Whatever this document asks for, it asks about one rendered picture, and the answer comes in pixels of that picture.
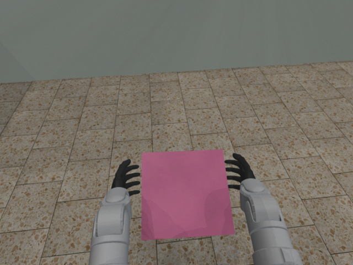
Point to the carton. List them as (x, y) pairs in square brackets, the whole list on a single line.
[(185, 194)]

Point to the right robot hand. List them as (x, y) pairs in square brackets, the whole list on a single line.
[(244, 170)]

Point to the left robot forearm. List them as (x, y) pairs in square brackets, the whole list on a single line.
[(111, 229)]

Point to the left robot hand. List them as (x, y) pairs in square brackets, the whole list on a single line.
[(121, 177)]

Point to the right robot forearm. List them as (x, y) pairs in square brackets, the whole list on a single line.
[(266, 225)]

